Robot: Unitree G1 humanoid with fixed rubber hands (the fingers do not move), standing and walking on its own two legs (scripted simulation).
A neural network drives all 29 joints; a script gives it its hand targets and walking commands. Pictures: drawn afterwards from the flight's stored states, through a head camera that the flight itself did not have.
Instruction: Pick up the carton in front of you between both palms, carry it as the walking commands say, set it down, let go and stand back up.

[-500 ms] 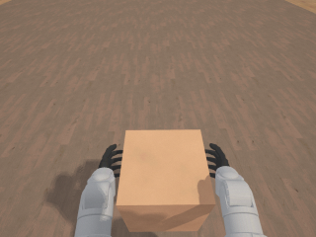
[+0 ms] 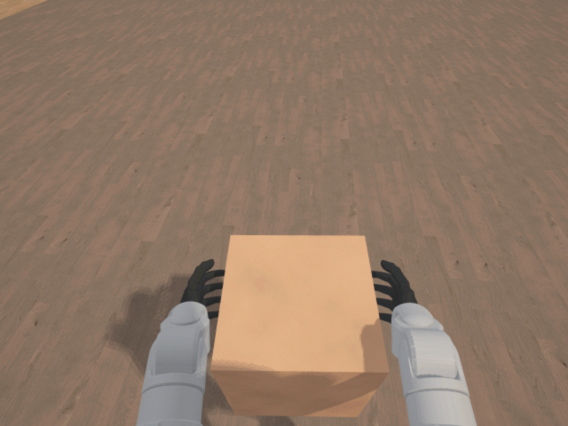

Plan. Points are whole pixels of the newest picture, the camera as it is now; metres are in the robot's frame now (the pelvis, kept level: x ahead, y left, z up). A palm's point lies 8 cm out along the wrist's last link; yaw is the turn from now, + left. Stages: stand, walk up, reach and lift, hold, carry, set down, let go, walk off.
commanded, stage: hold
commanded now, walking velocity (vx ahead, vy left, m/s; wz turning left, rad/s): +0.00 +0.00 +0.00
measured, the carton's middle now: (296, 330) +0.30 +0.00 -0.05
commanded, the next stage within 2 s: set down in 0.26 s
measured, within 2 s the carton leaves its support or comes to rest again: neither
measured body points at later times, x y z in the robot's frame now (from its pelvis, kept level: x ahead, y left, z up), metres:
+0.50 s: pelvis -0.01 -0.05 -0.01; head -0.03 -0.06 +0.44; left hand +0.30 +0.14 +0.03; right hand +0.33 -0.16 +0.03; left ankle -0.01 +0.09 -0.74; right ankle +0.06 -0.15 -0.74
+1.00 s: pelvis -0.03 -0.03 -0.09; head +0.19 -0.03 +0.30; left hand +0.37 +0.12 -0.17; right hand +0.38 -0.18 -0.18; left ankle -0.01 +0.10 -0.74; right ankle +0.06 -0.15 -0.74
